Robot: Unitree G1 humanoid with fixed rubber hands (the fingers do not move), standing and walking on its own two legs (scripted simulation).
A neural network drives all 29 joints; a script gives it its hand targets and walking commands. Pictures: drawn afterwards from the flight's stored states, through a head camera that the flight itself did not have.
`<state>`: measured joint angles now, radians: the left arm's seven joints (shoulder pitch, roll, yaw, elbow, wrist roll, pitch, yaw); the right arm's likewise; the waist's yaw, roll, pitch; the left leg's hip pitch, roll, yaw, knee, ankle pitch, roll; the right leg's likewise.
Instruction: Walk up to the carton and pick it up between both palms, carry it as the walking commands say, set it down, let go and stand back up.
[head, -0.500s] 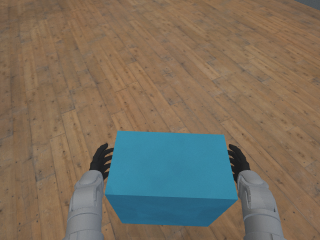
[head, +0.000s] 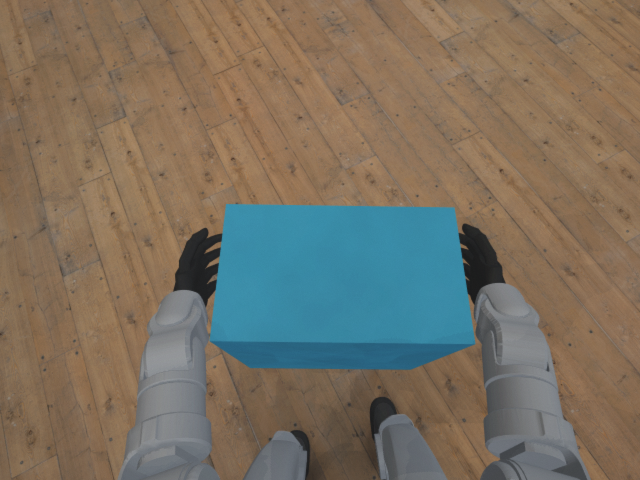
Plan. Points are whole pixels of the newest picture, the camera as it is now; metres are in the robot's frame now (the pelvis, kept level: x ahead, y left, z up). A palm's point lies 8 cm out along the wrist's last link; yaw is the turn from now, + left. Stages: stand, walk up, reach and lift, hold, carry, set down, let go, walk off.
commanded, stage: set down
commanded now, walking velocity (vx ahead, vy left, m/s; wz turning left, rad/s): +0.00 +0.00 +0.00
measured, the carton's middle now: (334, 301) +0.36 +0.00 -0.14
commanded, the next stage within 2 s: none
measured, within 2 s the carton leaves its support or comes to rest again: neither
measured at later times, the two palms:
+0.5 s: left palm (220, 281) +0.39 +0.17 -0.14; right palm (462, 281) +0.39 -0.20 -0.16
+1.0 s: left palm (234, 283) +0.42 +0.18 -0.24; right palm (443, 279) +0.41 -0.20 -0.24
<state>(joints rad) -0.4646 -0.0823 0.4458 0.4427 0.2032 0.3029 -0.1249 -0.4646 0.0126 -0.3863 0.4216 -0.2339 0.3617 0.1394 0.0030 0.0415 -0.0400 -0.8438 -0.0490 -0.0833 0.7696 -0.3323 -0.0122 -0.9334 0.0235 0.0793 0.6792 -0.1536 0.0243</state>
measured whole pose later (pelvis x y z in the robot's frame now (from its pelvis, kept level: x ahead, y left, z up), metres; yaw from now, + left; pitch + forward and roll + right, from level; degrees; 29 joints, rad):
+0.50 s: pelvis -0.01 -0.01 -0.06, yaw +1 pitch +41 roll +2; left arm -0.64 -0.05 0.51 0.47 0.18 0.28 -0.14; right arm -0.63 0.00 -0.43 0.40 -0.24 0.36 0.13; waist 0.00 0.05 -0.17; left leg -1.36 -0.08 -0.07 1.06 -0.41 -0.03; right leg -1.47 0.03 0.10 0.99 -0.23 0.03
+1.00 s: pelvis -0.04 +0.00 -0.15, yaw +3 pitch +49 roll +2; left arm -0.84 0.03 0.46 0.58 0.12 0.29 -0.05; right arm -0.81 -0.09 -0.43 0.53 -0.16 0.35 0.08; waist -0.02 0.03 -0.24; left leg -1.75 -0.12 -0.07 1.40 -0.50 -0.04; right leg -1.85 0.04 0.10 1.31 -0.32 0.05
